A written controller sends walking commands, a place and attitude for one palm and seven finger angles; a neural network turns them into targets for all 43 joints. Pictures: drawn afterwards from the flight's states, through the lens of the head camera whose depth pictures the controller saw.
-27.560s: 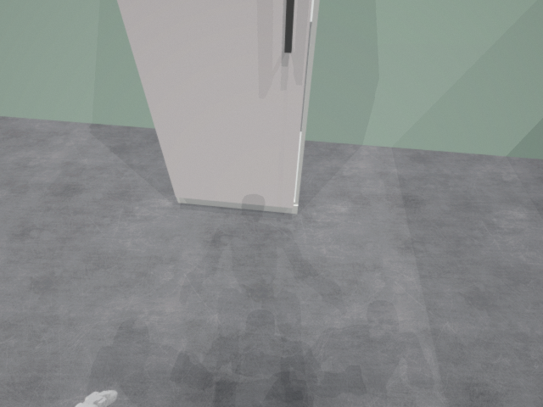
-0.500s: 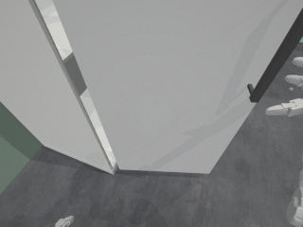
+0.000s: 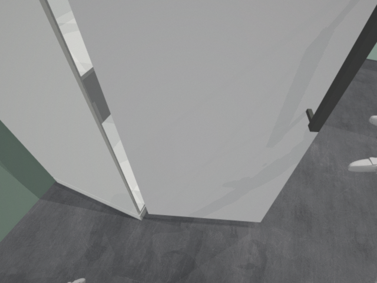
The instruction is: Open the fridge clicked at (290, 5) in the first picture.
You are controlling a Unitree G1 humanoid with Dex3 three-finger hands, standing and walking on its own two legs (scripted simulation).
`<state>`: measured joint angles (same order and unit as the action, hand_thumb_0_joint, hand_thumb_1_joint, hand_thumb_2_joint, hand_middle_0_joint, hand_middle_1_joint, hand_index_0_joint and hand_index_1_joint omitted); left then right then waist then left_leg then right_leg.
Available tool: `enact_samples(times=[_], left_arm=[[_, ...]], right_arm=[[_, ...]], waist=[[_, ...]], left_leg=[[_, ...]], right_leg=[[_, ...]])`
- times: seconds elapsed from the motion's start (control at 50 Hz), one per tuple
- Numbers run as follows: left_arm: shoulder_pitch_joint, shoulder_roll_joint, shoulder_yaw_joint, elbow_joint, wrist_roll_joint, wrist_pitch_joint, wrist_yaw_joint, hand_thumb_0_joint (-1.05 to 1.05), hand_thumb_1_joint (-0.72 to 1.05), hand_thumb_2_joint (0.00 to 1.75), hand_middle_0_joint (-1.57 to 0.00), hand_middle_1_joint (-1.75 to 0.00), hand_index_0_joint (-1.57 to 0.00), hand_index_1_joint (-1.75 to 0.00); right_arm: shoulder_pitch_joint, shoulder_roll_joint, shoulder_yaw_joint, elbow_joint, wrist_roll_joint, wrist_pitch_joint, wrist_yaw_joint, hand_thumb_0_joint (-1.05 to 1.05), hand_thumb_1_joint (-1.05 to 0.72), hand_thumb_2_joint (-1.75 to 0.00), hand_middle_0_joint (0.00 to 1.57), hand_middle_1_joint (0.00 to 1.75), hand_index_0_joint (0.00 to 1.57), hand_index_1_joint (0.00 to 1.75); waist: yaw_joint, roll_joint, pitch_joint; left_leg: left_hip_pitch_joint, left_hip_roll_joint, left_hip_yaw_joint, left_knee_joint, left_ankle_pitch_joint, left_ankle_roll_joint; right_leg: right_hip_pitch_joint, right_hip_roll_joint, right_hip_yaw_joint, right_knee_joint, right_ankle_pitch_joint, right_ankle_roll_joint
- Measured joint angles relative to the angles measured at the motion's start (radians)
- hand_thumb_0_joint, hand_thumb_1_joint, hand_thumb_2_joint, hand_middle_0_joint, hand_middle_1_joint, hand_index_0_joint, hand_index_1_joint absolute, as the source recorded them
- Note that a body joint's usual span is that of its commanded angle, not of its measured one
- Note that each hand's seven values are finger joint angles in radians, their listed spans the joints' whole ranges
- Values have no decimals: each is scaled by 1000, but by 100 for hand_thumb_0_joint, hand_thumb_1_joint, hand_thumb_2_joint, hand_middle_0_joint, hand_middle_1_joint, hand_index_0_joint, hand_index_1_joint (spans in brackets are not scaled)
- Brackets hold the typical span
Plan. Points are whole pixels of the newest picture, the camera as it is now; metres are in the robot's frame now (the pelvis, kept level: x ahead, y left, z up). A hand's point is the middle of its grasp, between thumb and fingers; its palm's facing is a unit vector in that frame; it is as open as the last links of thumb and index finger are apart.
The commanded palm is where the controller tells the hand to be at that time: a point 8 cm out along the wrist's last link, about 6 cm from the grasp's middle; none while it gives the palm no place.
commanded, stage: slip the hand off the handle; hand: right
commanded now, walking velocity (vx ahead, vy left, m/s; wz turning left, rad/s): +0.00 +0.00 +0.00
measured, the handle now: (344, 64) +0.49 -0.24 +0.23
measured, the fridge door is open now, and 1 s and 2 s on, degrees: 71 71 71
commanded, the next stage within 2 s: draw the hand back to the body in 0.40 s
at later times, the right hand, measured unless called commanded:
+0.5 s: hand out of the picture +0.30 -0.29 +0.16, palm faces +0.31 +0.94 -0.17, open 14.7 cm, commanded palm +0.27 -0.33 +0.17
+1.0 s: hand out of the picture +0.25 -0.27 +0.16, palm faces +0.27 +0.96 -0.02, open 14.7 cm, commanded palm +0.21 -0.31 +0.18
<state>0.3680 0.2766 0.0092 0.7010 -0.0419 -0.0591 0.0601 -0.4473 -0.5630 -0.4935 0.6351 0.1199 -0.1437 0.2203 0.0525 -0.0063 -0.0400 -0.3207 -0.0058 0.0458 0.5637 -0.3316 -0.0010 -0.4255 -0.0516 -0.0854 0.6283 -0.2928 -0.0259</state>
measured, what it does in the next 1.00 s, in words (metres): stands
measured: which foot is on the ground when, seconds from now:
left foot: down 0.00-1.00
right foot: down 0.00-1.00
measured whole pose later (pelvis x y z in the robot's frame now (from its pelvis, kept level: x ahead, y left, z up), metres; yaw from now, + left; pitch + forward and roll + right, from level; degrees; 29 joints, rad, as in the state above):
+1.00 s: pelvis -0.01 +0.02 +0.01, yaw -2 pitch -4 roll +1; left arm 0.21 0.29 -0.04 0.67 -0.08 -0.18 0.13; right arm -0.03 -0.41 -0.45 0.10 0.32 0.17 0.26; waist -0.05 -0.04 -0.02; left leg -0.11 -0.02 0.08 0.47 -0.30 0.03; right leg -0.22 -0.05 -0.05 0.51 -0.23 0.01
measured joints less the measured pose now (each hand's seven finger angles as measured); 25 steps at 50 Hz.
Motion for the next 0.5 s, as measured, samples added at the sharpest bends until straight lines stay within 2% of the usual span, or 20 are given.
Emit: enact_samples(times=[0.08, 0.14, 0.2, 0.32, 0.5], left_arm=[[-42, -10, -8, -20, 4, -23, 5, 1, 91, 90, -20, -30, -21, -30], [-83, -15, -17, -22, 3, -36, 11, 1, 91, 90, -20, -30, -21, -30], [-121, -21, -29, -26, 0, -45, 20, 1, 91, 89, -20, -30, -21, -30], [-167, -23, -44, -45, -3, -64, 30, 1, 91, 89, -20, -30, -21, -30], [-172, -28, -59, -31, 3, -82, 36, 1, 91, 89, -20, -30, -21, -30]], right_arm=[[74, 45, 34, -135, -4, 17, -31, -2, 55, -20, 25, 115, 26, 115], [94, 68, 59, -190, 10, 35, -37, -2, 55, -20, 25, 115, 26, 115], [99, 76, 75, -211, 25, 66, -34, -2, 55, -20, 25, 115, 26, 115], [124, 91, 114, -254, 25, 124, -41, -2, 55, -20, 25, 115, 26, 115], [211, 122, 119, -348, 40, 108, -43, -2, 55, -20, 25, 115, 26, 115]], waist=[[-23, -7, 3], [-39, -12, 3], [-53, -13, 1], [-76, -18, 8], [-89, -13, 18]], left_leg=[[23, 3, 8, -12, 5, -3], [39, 8, 17, -20, 9, -6], [54, 12, 25, -29, 15, -6], [80, 16, 40, -48, 26, -3], [114, 11, 46, -60, 31, 7]], right_leg=[[14, 5, 8, 0, 2, -3], [24, 11, 17, -6, 8, -5], [36, 17, 24, -16, 17, -6], [58, 24, 38, -38, 36, -4], [96, 21, 45, -63, 51, 7]])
